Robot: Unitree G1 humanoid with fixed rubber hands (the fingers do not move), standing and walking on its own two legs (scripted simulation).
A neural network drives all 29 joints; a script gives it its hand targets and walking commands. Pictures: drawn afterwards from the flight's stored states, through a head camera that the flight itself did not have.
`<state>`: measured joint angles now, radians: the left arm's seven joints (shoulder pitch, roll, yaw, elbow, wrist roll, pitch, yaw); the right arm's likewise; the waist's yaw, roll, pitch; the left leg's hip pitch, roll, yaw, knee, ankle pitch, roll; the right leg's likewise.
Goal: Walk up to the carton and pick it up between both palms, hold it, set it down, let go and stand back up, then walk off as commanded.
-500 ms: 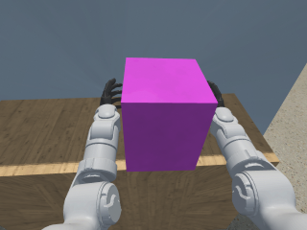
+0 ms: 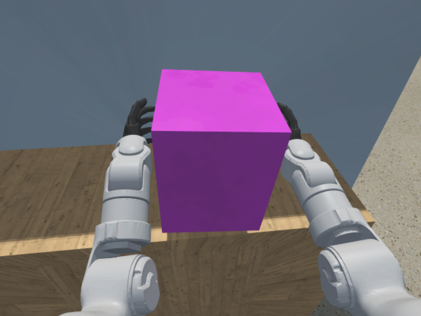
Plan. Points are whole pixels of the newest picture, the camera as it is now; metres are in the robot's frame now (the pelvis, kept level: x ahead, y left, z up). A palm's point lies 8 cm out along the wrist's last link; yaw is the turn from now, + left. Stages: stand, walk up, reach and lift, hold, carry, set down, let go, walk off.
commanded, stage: reach and lift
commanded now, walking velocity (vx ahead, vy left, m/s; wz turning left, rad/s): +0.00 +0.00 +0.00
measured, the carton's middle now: (211, 151) +0.40 +0.00 +0.15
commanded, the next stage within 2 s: hold in 1.16 s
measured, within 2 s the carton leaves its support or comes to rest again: neither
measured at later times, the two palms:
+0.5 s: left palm (138, 129) +0.38 +0.13 +0.22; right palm (297, 133) +0.37 -0.16 +0.21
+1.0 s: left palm (135, 121) +0.38 +0.14 +0.24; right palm (299, 125) +0.37 -0.16 +0.23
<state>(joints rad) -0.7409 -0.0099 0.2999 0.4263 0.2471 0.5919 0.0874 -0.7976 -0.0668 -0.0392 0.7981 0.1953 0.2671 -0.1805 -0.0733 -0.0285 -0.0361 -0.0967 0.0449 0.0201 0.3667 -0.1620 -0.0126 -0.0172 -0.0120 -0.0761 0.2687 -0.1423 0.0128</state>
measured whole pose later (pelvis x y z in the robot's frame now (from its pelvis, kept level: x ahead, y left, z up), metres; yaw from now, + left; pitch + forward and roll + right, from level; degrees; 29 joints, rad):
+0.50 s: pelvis +0.00 +0.00 +0.00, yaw -1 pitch -7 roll -1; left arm -0.78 -0.01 0.33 0.39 0.27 0.67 0.06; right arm -0.83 -0.09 -0.02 0.73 0.23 0.37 -0.21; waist -0.09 -0.02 -0.05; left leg -0.08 0.04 0.02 0.36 -0.16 -0.02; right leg -0.01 0.00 -0.06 0.27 -0.14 0.01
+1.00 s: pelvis +0.01 -0.01 +0.00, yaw +0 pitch -7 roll -1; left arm -0.78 0.01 0.31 0.33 0.26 0.74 0.03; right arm -0.84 -0.11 0.03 0.66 0.30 0.45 -0.26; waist -0.10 -0.02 -0.06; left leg -0.07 0.05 -0.01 0.37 -0.18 -0.02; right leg 0.01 0.01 -0.06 0.27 -0.16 0.00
